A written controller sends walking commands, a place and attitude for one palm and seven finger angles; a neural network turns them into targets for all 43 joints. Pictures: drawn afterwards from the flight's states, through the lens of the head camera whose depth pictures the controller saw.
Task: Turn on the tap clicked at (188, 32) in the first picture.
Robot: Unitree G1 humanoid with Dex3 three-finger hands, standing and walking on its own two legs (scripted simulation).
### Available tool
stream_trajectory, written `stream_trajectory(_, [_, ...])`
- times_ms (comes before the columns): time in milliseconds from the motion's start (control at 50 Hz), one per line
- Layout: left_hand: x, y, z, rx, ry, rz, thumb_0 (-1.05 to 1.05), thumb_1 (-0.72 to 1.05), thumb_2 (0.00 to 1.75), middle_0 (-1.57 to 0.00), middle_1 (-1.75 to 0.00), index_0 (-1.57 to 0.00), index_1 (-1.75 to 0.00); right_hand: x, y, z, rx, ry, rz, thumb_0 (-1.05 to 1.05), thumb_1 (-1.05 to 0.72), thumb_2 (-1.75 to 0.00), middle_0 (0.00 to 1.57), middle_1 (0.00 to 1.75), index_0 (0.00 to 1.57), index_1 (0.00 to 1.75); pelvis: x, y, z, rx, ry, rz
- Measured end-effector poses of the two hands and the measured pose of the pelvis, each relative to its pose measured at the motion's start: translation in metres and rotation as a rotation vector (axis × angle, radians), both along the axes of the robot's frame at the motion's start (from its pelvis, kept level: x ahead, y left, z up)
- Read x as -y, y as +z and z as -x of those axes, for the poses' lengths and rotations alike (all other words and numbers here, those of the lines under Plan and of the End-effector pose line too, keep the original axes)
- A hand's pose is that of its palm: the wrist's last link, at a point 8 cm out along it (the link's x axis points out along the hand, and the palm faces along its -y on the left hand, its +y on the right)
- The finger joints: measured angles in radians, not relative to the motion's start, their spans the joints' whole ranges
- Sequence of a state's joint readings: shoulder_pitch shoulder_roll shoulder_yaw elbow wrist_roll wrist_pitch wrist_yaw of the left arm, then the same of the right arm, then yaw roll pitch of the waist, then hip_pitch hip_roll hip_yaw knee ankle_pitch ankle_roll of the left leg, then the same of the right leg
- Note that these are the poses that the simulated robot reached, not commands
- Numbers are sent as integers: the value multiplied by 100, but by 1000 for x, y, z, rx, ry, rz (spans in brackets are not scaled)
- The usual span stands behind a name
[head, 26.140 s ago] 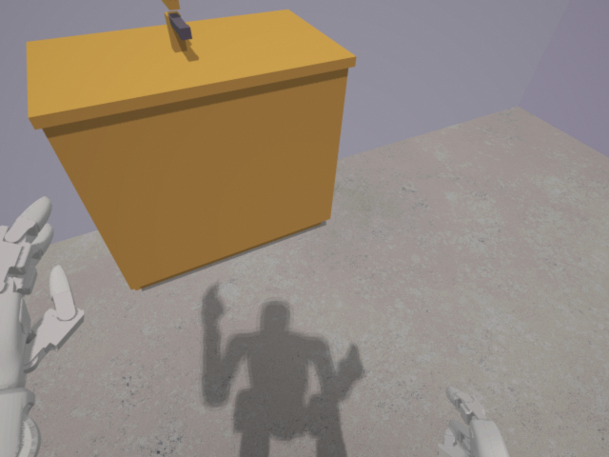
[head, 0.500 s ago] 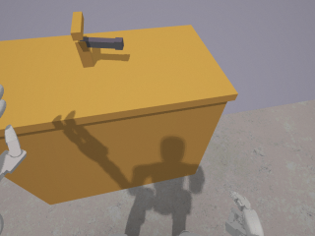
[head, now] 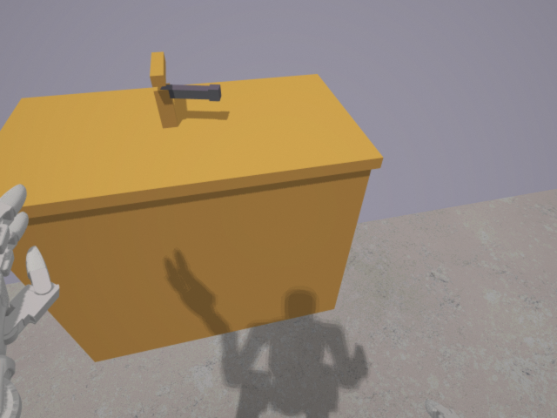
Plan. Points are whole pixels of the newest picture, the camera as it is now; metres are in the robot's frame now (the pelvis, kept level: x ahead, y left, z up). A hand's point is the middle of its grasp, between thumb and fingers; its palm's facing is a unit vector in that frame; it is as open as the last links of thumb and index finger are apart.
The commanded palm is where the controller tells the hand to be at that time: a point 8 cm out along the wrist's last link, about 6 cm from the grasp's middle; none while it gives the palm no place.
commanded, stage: stop stepping back and stand still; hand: left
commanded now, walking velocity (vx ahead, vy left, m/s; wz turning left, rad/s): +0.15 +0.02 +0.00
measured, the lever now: (214, 92) +0.77 +0.19 +0.12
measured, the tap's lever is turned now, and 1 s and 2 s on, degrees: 75 75 75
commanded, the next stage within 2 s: stand and check the lever's angle in 0.36 s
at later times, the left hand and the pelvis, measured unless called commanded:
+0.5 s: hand (85, 303) +0.20 +0.22 +0.16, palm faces +0.43 -0.82 -0.38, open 7.4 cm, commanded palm +0.15 +0.25 +0.18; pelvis -0.01 -0.03 -0.01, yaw +0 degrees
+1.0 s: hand (91, 285) +0.22 +0.22 +0.16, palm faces +0.36 -0.85 -0.38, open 7.4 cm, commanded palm +0.17 +0.26 +0.18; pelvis +0.01 -0.01 +0.01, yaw -1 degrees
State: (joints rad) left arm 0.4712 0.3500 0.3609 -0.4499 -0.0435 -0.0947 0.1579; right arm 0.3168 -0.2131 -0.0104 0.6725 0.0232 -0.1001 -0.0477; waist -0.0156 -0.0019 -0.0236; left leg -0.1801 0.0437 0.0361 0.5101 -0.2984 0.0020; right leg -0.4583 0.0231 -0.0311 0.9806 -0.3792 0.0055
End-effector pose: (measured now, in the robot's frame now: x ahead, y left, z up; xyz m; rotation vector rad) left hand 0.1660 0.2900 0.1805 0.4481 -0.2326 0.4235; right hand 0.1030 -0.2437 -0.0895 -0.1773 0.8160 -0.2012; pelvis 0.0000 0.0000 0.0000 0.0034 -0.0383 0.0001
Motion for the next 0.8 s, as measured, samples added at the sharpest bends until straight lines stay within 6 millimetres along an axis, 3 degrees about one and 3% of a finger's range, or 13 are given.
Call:
stream_trajectory(120, [33,-6,3,13,-44,-21,1,89,90,-20,-30,-21,-30,8,-21,2,-7,39,-27,1,-91,-90,20,30,20,30,19,-14,16,3,-11,15])
stream_trajectory(240, [52,-3,7,-5,-135,-7,1,89,90,-21,-30,-21,-30,17,-1,-3,28,10,-18,1,-91,-90,20,30,20,30,25,-5,23,9,-20,-6])
stream_trajectory(420, [34,0,11,6,-46,-50,1,88,90,-21,-30,-22,-30,23,8,-25,105,30,25,1,-91,-90,20,30,20,30,27,-8,17,14,-9,-10])
stream_trajectory(520, [38,-8,10,-13,-10,14,1,89,90,-20,-30,-21,-30,18,5,-38,77,87,-2,1,-91,-90,20,30,20,30,30,-4,9,10,6,10])
stream_trajectory(620, [42,-8,3,-15,-50,33,1,89,90,-21,-30,-21,-30,11,11,-51,75,106,8,1,-91,-90,20,30,20,30,26,-2,4,13,3,8])
stream_trajectory(800, [30,-5,-12,-54,-58,3,1,89,90,-21,-30,-21,-30,-2,24,-70,118,102,-1,1,-91,-90,20,30,20,30,19,4,-1,-4,-16,8])
